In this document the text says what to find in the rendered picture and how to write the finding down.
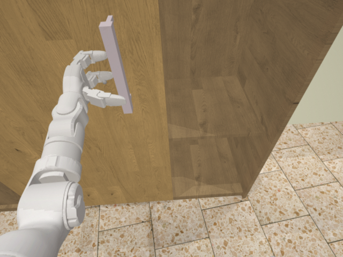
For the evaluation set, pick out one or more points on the wardrobe door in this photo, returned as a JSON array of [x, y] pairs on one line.
[[8, 196], [125, 157]]

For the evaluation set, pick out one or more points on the left robot forearm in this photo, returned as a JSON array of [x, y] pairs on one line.
[[60, 160]]

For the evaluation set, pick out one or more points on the left robot hand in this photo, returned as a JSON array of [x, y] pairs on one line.
[[75, 80]]

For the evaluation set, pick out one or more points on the handle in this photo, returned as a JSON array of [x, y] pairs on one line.
[[114, 57]]

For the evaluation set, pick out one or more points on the left robot upper arm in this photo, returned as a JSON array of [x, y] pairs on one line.
[[47, 213]]

